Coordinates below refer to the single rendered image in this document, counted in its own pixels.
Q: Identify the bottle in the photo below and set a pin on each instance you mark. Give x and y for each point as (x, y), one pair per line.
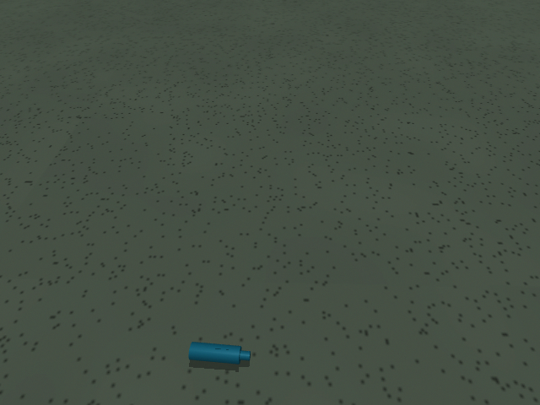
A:
(221, 353)

